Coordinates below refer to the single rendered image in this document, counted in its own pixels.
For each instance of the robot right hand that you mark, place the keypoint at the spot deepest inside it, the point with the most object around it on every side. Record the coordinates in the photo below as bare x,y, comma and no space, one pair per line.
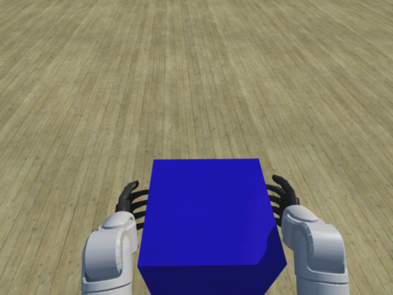
286,199

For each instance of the carton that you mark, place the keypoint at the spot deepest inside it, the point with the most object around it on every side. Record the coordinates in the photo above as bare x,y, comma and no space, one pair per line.
209,229

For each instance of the left robot forearm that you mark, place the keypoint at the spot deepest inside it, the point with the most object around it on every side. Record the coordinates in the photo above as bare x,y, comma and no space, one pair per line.
107,263

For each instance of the robot left hand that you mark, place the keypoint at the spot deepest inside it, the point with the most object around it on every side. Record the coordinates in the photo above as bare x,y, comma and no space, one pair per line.
126,198

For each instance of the right robot forearm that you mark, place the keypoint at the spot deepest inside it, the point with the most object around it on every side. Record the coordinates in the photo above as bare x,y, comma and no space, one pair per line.
319,253

